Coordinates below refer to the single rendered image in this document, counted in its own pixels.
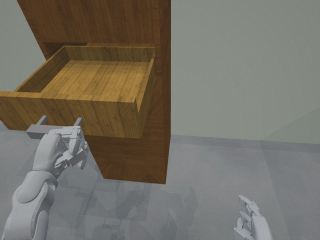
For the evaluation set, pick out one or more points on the cabinet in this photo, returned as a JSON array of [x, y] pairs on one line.
[[116, 23]]

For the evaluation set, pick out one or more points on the robot left forearm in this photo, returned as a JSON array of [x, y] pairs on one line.
[[31, 204]]

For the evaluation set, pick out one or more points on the robot right hand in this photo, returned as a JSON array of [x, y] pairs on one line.
[[257, 226]]

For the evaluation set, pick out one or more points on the robot left hand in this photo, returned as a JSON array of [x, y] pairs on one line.
[[54, 156]]

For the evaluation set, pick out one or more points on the handle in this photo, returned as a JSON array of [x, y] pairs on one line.
[[37, 131]]

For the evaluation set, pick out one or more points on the drawer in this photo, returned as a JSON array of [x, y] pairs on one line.
[[109, 87]]

